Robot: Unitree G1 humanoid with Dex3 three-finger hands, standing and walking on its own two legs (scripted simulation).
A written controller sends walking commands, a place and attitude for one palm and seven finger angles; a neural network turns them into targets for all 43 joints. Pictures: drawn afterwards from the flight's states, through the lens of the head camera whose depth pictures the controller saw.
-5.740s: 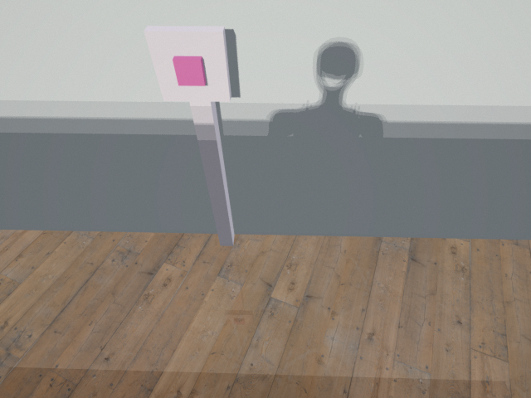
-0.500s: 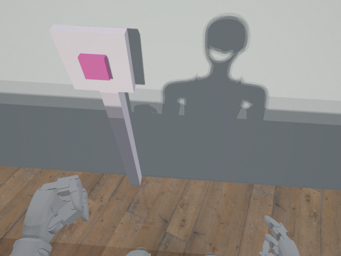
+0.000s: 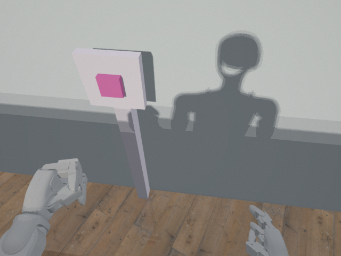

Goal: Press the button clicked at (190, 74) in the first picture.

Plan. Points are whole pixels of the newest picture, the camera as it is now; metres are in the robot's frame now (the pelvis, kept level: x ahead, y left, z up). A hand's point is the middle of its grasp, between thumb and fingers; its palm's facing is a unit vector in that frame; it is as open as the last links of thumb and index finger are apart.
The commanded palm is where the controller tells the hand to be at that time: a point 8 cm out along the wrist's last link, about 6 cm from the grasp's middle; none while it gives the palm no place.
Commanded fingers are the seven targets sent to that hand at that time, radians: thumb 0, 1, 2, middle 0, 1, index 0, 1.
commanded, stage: raise the hand and make a fist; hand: left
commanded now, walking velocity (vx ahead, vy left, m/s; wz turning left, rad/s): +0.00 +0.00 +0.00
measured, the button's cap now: (111, 85) +0.53 +0.22 +0.12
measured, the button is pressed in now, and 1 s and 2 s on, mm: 0 0 0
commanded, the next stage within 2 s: aim a knuckle at the button in 0.50 s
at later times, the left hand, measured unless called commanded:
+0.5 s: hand (84, 184) +0.23 +0.19 +0.11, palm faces +0.00 -1.00 -0.06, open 3.1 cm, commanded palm +0.20 +0.24 +0.12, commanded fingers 0.00 0.90 0.90 -1.30 -1.50 -1.30 -1.50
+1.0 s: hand (92, 160) +0.28 +0.20 +0.11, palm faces -0.03 -1.00 -0.03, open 3.1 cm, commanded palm +0.26 +0.25 +0.11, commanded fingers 0.00 0.90 0.90 -1.30 -1.50 -1.30 -1.50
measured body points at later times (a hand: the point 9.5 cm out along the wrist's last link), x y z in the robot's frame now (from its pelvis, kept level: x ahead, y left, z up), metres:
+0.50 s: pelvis -0.01 -0.01 +0.01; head -0.01 -0.03 +0.46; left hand +0.22 +0.24 +0.12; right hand +0.17 -0.25 -0.06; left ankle +0.00 +0.11 -0.71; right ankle -0.01 -0.13 -0.71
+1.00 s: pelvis -0.02 -0.01 +0.01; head -0.01 -0.02 +0.46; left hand +0.28 +0.25 +0.11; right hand +0.15 -0.26 -0.07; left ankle +0.00 +0.11 -0.71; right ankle -0.01 -0.13 -0.71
